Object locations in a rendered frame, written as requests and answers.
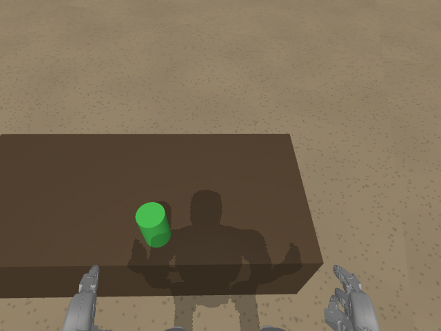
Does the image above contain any can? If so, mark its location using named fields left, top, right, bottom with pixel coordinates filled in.
left=135, top=202, right=171, bottom=248

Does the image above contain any left robot hand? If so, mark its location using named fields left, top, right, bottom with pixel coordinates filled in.
left=62, top=265, right=112, bottom=331

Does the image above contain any right robot hand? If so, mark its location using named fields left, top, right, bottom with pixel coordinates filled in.
left=324, top=265, right=380, bottom=331

